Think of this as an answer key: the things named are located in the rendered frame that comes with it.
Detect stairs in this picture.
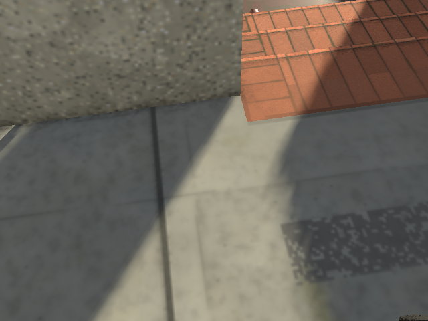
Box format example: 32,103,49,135
241,0,428,59

